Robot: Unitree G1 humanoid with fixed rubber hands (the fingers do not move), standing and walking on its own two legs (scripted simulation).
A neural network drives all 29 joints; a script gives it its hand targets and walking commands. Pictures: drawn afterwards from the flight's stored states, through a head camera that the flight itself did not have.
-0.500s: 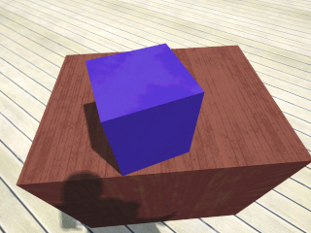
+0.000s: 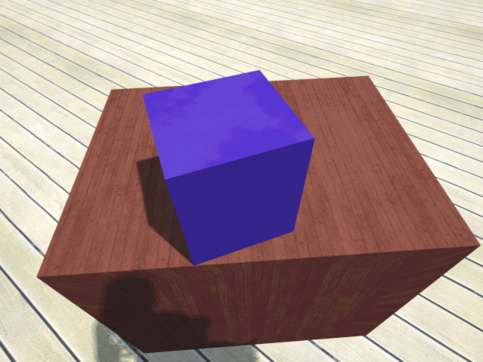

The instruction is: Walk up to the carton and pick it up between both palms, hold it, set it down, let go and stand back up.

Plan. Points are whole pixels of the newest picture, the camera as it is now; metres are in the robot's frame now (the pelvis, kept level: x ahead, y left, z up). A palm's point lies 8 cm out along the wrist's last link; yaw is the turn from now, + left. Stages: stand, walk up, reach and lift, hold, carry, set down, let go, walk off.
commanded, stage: stand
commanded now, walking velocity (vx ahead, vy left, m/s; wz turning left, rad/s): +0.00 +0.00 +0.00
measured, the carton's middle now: (226, 170) +0.43 +0.05 +0.08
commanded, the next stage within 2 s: none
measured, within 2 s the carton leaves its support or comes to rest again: neither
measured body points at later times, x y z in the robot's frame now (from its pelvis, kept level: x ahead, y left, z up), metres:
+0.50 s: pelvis -0.02 +0.00 +0.00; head -0.02 +0.01 +0.45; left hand -0.02 +0.24 -0.15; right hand -0.02 -0.24 -0.15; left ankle +0.01 +0.13 -0.74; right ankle -0.05 -0.12 -0.74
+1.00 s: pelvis -0.02 +0.01 +0.00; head -0.02 +0.01 +0.45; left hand -0.03 +0.24 -0.16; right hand -0.02 -0.23 -0.15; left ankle +0.01 +0.13 -0.74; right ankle -0.05 -0.12 -0.74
